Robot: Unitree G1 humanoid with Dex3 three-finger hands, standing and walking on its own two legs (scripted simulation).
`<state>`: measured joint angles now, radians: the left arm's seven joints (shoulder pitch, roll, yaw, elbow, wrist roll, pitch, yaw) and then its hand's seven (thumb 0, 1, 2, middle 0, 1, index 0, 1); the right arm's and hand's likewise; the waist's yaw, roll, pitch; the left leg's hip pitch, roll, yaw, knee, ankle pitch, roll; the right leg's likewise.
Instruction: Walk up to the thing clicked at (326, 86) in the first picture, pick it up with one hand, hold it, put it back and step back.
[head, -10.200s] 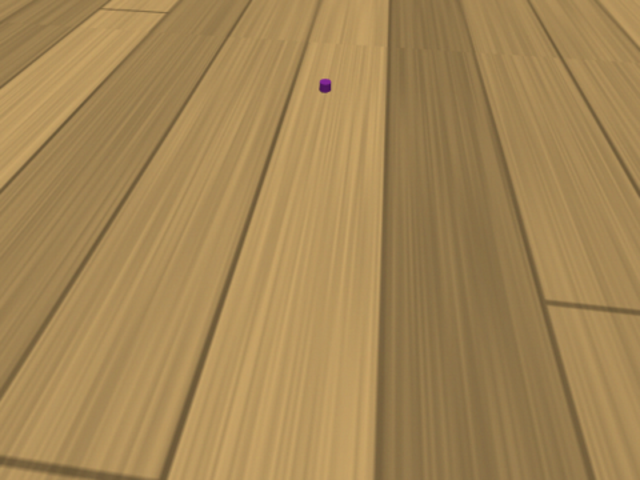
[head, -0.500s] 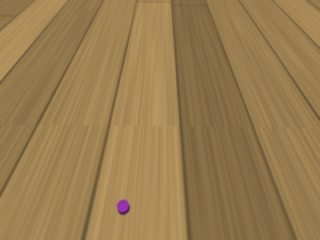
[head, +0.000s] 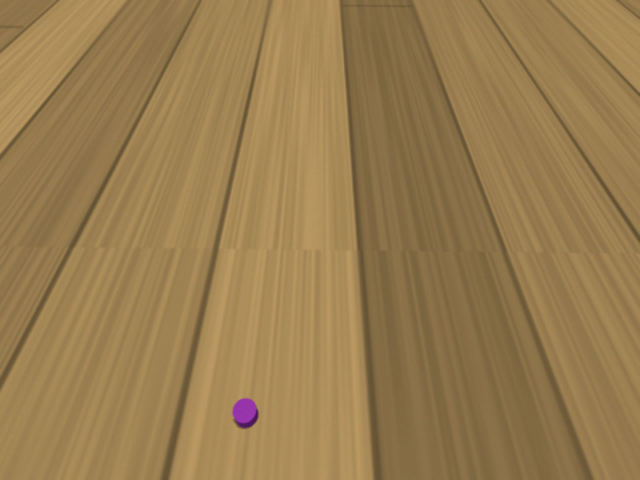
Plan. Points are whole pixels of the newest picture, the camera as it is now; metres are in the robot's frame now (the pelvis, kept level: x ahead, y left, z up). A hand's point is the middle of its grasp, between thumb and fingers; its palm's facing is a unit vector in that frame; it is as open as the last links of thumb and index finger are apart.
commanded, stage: stand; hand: left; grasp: from above
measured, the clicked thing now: (245, 413) +0.40 +0.23 -0.76
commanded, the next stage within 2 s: rise first in 0.34 s
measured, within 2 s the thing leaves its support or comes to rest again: neither
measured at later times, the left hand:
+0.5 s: hand out of the picture +0.08 +0.25 -0.16, palm faces +0.01 -0.94 -0.34, open 7.5 cm
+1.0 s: hand out of the picture +0.11 +0.26 -0.22, palm faces -0.10 -0.90 -0.42, open 13.6 cm
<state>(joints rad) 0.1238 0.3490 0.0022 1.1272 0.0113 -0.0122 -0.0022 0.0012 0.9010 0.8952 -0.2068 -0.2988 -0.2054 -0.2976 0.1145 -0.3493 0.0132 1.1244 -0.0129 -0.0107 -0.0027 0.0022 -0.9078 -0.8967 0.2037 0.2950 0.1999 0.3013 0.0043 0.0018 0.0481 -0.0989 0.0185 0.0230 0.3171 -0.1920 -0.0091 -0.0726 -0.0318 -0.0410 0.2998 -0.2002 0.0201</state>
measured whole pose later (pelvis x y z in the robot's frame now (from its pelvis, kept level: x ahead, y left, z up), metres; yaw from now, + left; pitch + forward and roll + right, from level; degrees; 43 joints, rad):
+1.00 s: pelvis -0.03 +0.01 -0.07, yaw -1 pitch +15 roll -1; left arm 0.12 0.32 0.16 0.74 0.21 0.08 0.01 0.00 -0.44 1.01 -0.08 -1.05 -0.08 -1.06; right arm 0.23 -0.24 -0.04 0.64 0.01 -0.09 -0.02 0.01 -0.87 -0.89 0.20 0.29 0.20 0.30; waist -0.02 -0.01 -0.08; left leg -0.81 0.04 0.02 1.02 -0.46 0.00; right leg -0.78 -0.03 -0.02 0.99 -0.46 0.02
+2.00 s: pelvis -0.12 +0.01 -0.39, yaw -5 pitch +33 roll -6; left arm -0.61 0.67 0.16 1.11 1.04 -0.30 0.20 -0.01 -0.55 1.03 -0.09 -1.04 -0.08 -1.05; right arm 0.14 -0.27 -0.04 0.75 -0.06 -0.07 0.07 0.00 -0.90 -0.90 0.20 0.30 0.20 0.30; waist -0.09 0.00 -0.11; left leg -2.13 0.05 -0.09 2.20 -0.65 0.00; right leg -2.06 -0.02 -0.06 2.14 -0.66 0.01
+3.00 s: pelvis -0.10 +0.01 -0.46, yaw -7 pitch +33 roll -7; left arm -0.83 0.78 0.18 1.39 1.29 -0.31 0.43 0.00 -0.52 0.98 -0.08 -1.05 -0.09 -1.03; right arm 0.09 -0.26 0.01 0.79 -0.18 -0.04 0.13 0.00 -0.91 -0.90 0.20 0.29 0.20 0.30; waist -0.17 -0.03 -0.05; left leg -2.32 0.04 -0.13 2.43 -0.70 0.00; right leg -2.24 0.00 -0.07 2.35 -0.70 0.03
